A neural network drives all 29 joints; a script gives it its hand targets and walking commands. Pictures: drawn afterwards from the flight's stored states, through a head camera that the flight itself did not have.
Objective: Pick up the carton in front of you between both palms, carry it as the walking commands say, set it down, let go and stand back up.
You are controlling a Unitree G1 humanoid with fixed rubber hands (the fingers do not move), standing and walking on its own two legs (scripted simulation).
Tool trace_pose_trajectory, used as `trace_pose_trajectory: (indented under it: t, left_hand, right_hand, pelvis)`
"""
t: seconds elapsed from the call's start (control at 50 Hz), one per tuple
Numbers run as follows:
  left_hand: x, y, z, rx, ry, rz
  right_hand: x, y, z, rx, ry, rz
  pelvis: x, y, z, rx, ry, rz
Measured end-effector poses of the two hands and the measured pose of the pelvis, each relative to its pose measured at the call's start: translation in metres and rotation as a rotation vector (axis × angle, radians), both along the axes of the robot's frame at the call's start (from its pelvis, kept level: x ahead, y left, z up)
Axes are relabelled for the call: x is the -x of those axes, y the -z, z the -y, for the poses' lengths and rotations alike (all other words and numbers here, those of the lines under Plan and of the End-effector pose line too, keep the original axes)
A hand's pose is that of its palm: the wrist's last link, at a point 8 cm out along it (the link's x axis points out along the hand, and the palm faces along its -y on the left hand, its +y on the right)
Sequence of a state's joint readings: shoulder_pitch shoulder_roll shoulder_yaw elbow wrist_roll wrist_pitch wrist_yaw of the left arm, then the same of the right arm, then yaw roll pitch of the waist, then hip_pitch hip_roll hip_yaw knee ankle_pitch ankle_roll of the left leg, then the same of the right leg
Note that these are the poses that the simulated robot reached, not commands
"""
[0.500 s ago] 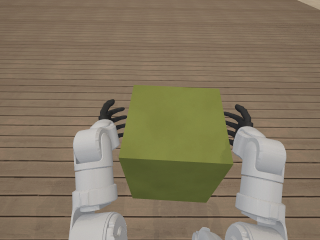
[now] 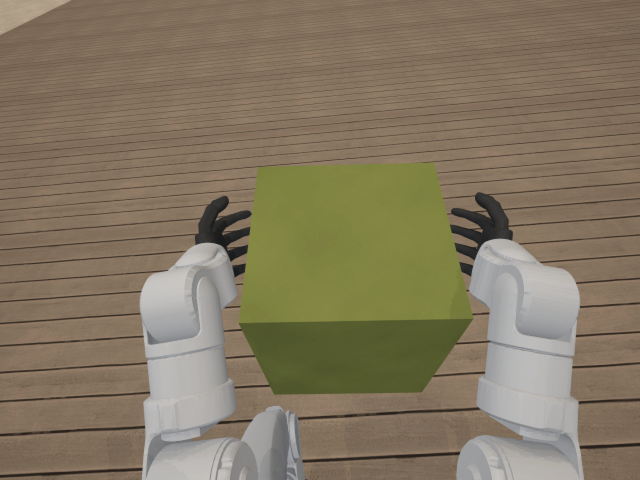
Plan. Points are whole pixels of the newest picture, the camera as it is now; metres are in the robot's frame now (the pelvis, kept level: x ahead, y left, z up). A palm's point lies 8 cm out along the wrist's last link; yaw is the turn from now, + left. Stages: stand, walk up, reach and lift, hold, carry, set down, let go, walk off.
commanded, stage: carry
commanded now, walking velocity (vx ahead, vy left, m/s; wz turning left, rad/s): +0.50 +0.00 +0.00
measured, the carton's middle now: (346, 289) +0.36 +0.01 +0.08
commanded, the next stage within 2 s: none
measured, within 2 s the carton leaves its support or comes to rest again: neither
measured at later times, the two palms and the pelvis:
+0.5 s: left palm (197, 98) +0.60 +0.23 +0.25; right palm (400, 80) +0.60 -0.08 +0.26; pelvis +0.26 +0.07 +0.09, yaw +0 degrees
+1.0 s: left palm (255, 83) +0.86 +0.20 +0.17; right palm (396, 72) +0.88 -0.10 +0.17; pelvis +0.54 +0.04 +0.10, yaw +3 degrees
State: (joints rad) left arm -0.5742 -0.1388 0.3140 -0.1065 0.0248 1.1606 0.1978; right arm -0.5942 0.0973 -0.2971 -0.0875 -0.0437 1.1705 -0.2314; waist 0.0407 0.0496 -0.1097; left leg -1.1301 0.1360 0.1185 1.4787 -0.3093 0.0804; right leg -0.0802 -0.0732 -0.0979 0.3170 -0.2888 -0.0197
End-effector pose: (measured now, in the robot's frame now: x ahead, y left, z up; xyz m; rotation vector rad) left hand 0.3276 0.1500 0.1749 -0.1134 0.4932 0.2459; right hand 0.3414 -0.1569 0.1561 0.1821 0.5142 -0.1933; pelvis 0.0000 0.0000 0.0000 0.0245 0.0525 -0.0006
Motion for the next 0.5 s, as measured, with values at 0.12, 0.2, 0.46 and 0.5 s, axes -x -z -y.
trace_pose_trajectory:
  t: [0.12, 0.2, 0.46, 0.5]
  left_hand:
    - [-0.101, 0.014, -0.024, 0.015, 0.041, -0.036]
    - [-0.144, 0.027, -0.04, 0.038, 0.046, -0.116]
    - [-0.254, -0.063, -0.079, 0.06, 0.018, 0.019]
    - [-0.276, -0.074, -0.081, 0.056, 0.016, 0.028]
  right_hand:
    - [-0.077, -0.001, -0.022, 0.039, 0.051, -0.04]
    - [-0.102, 0.003, -0.038, 0.042, 0.083, -0.115]
    - [-0.232, -0.091, -0.08, 0.05, 0.02, 0.04]
    - [-0.254, -0.102, -0.082, 0.059, 0.015, 0.049]
  pelvis:
    - [-0.085, 0.004, -0.037, -0.008, 0.014, -0.002]
    - [-0.115, -0.02, -0.052, 0.007, 0.011, 0.013]
    - [-0.235, -0.091, -0.07, 0.037, 0.007, -0.02]
    - [-0.258, -0.095, -0.069, 0.038, -0.001, -0.024]
